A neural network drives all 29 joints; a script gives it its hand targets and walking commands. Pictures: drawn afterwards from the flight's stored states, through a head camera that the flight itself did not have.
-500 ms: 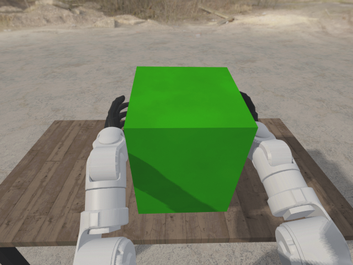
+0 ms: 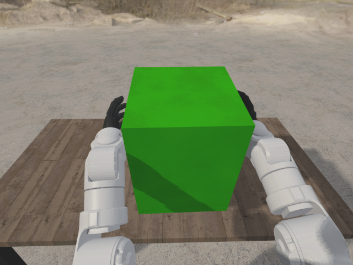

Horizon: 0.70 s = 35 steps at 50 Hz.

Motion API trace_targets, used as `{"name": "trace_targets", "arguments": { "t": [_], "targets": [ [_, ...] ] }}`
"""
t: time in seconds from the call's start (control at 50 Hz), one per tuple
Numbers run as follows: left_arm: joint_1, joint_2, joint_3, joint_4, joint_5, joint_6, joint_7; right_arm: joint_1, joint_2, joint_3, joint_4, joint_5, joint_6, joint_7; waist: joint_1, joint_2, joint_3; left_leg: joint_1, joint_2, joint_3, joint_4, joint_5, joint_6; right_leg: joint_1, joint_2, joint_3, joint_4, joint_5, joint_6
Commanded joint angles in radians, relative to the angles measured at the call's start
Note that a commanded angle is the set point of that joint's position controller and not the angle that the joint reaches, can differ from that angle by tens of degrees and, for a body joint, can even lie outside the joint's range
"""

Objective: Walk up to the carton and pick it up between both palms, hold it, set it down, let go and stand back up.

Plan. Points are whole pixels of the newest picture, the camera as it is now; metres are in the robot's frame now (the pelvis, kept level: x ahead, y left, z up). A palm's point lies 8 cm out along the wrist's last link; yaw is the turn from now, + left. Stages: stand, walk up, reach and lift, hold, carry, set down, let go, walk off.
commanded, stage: hold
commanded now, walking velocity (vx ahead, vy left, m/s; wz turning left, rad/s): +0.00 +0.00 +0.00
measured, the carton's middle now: (181, 140) +0.35 +0.00 +0.19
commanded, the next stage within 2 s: none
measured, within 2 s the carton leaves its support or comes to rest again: neither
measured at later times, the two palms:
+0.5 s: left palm (112, 132) +0.35 +0.15 +0.21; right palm (245, 126) +0.36 -0.14 +0.22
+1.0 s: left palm (114, 131) +0.35 +0.15 +0.22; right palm (247, 127) +0.36 -0.15 +0.21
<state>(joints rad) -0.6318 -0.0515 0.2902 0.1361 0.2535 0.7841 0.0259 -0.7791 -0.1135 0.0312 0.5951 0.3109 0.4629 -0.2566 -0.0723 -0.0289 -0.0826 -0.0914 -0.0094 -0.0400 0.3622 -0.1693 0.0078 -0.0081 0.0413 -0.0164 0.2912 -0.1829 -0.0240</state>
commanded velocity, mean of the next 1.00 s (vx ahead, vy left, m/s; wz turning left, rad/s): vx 0.00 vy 0.00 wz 0.00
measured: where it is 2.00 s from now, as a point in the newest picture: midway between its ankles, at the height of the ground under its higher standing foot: outside the picture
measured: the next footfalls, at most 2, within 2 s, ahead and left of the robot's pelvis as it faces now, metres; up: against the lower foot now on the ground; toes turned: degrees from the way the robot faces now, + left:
none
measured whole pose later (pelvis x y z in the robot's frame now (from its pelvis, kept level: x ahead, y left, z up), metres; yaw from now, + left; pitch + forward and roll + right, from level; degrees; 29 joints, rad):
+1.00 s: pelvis +0.00 +0.00 +0.00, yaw +0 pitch -6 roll -1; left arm -0.64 -0.06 0.29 0.14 0.26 0.79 0.03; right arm -0.77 -0.11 0.03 0.60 0.30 0.46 -0.25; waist -0.07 -0.02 -0.07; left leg -0.08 -0.01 -0.03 0.35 -0.17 0.01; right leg 0.00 0.04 -0.01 0.29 -0.18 -0.02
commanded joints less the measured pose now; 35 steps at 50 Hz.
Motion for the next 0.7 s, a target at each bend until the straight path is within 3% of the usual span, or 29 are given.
{"name": "trace_targets", "arguments": {
  "t": [0.0,0.06,0.14,0.22,0.3,0.36,0.42,0.48,0.52,0.56,0.6,0.68],
  "targets": [
    [-0.821,-0.565,-0.565,-0.144,-0.172,-0.085,-0.121,-0.807,0.748,0.34,-0.384,0.108,-0.045,0.094,-0.01,0.07,-0.377,0.243,-0.022,0.005,0.005,0.293,-0.026,-0.04,0.017,-0.016,-0.044,0.21,0.091],
    [-0.791,-0.545,-0.543,-0.141,-0.157,-0.081,-0.126,-0.756,0.731,0.336,-0.344,0.102,-0.032,0.093,-0.016,0.052,-0.353,0.246,-0.021,0.006,-0.003,0.292,-0.026,-0.029,0.017,-0.012,-0.044,0.217,0.094],
    [-0.839,-0.558,-0.55,-0.143,-0.166,-0.087,-0.136,-0.79,0.737,0.302,-0.338,0.085,-0.041,0.101,-0.024,0.071,-0.316,0.206,-0.017,0.007,-0.024,0.215,-0.029,-0.063,0.014,-0.021,-0.051,0.132,0.087],
    [-0.828,-0.582,-0.595,-0.196,-0.201,-0.099,-0.114,-0.865,0.777,0.378,-0.486,0.119,-0.068,0.097,0.007,0.047,-0.486,0.265,-0.022,0.0,0.03,0.347,-0.02,-0.011,0.024,-0.02,-0.023,0.263,0.094],
    [-0.742,-0.548,-0.551,-0.144,-0.162,-0.08,-0.122,-0.776,0.738,0.377,-0.432,0.105,-0.042,0.083,0.004,0.018,-0.398,0.276,-0.023,0.004,0.009,0.32,-0.014,-0.014,0.019,-0.016,-0.037,0.271,0.105],
    [-0.767,-0.531,-0.506,-0.108,-0.138,-0.074,-0.142,-0.775,0.725,0.331,-0.357,0.083,-0.037,0.09,0.006,0.015,-0.287,0.22,-0.02,0.011,-0.028,0.229,-0.011,-0.054,0.012,-0.017,-0.054,0.176,0.098],
    [-0.795,-0.567,-0.563,-0.138,-0.167,-0.076,-0.14,-0.812,0.729,0.32,-0.389,0.093,-0.055,0.101,-0.014,0.07,-0.335,0.23,-0.016,0.007,-0.014,0.262,-0.031,-0.041,0.019,-0.022,-0.05,0.175,0.08],
    [-0.815,-0.569,-0.591,-0.199,-0.183,-0.087,-0.13,-0.812,0.736,0.353,-0.431,0.113,-0.054,0.089,-0.02,0.071,-0.39,0.266,-0.02,0.002,0.022,0.359,-0.044,-0.029,0.023,-0.024,-0.033,0.268,0.09],
    [-0.837,-0.573,-0.587,-0.21,-0.188,-0.088,-0.12,-0.804,0.745,0.359,-0.416,0.12,-0.051,0.096,-0.012,0.076,-0.381,0.255,-0.017,0.002,0.018,0.35,-0.042,-0.042,0.027,-0.026,-0.035,0.228,0.084],
    [-0.824,-0.563,-0.569,-0.139,-0.168,-0.079,-0.121,-0.799,0.733,0.317,-0.357,0.092,-0.044,0.106,-0.013,0.074,-0.326,0.223,-0.013,0.006,-0.015,0.231,-0.028,-0.08,0.015,-0.022,-0.057,0.115,0.083],
    [-0.822,-0.574,-0.575,-0.138,-0.169,-0.077,-0.115,-0.793,0.716,0.301,-0.333,0.084,-0.047,0.117,-0.017,0.09,-0.324,0.22,-0.001,-0.001,-0.02,0.233,-0.035,-0.08,0.025,-0.026,-0.05,0.095,0.069],
    [-0.807,-0.572,-0.573,-0.151,-0.184,-0.088,-0.12,-0.814,0.745,0.34,-0.399,0.092,-0.057,0.105,-0.013,0.045,-0.405,0.248,-0.014,0.004,0.005,0.291,-0.022,-0.031,0.02,-0.017,-0.037,0.221,0.086]
  ]
}}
